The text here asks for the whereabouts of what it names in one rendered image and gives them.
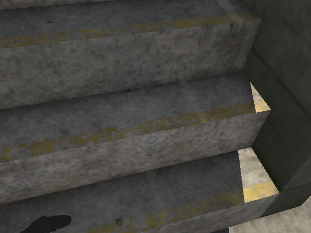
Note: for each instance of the robot left hand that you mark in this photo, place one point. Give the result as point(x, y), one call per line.
point(47, 224)

